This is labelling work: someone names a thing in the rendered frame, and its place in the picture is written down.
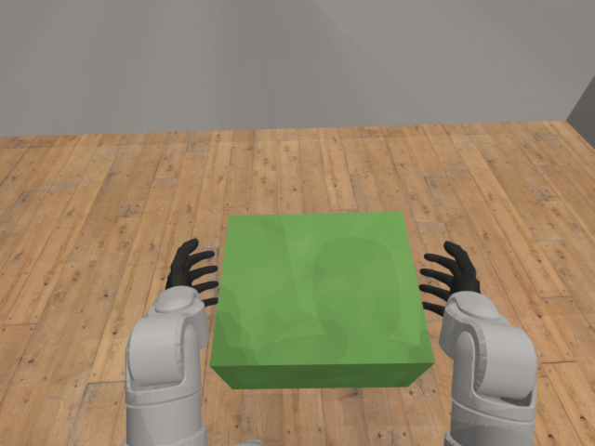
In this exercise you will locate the robot right hand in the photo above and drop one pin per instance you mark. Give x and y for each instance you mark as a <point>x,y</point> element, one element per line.
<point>464,278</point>

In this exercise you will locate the robot right forearm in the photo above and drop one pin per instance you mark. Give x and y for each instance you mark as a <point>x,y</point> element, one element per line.
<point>494,375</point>

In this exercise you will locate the carton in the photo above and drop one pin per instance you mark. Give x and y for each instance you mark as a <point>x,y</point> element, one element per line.
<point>319,301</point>

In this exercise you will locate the robot left forearm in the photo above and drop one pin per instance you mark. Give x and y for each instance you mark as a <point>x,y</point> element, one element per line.
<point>163,372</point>

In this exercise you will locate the robot left hand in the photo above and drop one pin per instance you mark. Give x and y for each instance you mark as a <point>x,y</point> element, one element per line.
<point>182,263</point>

